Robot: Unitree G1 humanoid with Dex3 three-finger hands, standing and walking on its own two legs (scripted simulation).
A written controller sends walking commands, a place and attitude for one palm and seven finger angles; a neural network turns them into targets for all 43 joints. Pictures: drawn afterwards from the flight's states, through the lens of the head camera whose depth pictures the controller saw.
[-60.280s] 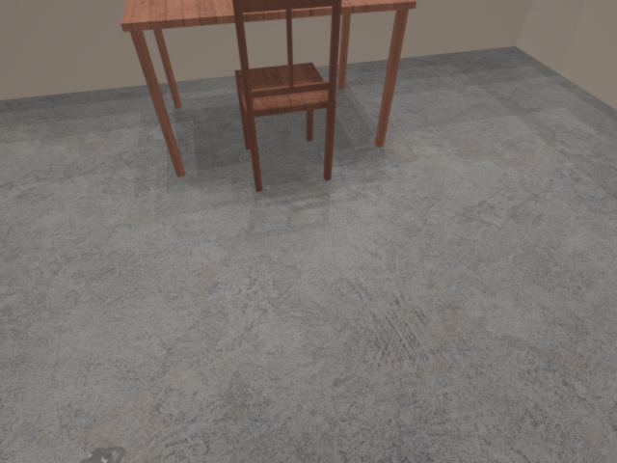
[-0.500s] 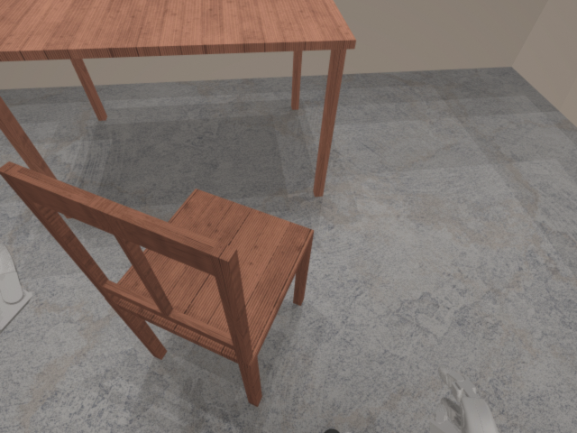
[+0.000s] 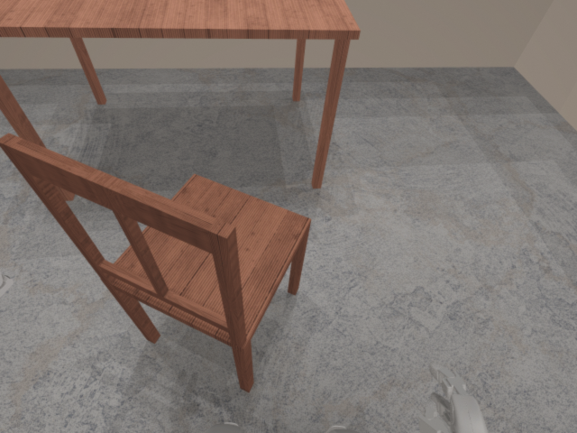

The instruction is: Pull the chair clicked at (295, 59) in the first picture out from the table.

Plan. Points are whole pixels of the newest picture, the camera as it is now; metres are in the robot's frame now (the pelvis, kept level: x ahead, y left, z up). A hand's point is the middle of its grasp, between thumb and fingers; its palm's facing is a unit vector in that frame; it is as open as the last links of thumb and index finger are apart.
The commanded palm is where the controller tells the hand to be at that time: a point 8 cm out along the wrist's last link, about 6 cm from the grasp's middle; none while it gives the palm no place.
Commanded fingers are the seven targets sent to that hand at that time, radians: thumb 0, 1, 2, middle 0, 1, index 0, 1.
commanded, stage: step back with the hand held close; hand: left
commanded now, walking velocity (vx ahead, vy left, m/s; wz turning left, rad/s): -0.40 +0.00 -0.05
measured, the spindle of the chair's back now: (145, 257) +0.40 +0.29 -0.09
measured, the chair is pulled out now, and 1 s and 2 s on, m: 0.57 0.57 0.57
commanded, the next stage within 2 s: stop stepping back and stand still in 0.58 s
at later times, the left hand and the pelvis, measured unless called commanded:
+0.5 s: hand out of the picture +0.11 +0.22 +0.20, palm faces +0.42 -0.76 -0.49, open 7.4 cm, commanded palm +0.04 +0.26 +0.19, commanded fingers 0.00 0.90 0.90 -0.20 -0.30 -0.20 -0.30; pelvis -0.10 -0.03 +0.01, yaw -1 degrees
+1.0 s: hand out of the picture -0.02 +0.20 +0.18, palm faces +0.46 -0.77 -0.44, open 7.4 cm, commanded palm -0.07 +0.23 +0.19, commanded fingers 0.00 0.90 0.90 -0.20 -0.30 -0.20 -0.30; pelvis -0.22 -0.07 +0.02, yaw -2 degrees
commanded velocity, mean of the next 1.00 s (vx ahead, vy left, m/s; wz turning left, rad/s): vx -0.18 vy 0.04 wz -0.03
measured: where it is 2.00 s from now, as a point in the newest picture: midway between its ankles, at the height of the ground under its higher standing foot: outside the picture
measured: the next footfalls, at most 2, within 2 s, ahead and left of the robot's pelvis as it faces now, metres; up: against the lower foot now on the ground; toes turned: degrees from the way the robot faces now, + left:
right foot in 0.44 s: -0.06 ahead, -0.16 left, +0.00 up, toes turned +0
left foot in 0.64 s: -0.05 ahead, +0.08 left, +0.00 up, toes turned +0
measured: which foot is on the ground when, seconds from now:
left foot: down 0.00-0.48, up 0.50-0.62, down 0.64-0.82, up 0.84-1.00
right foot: down 0.00-0.20, up 0.22-0.42, down 0.44-1.00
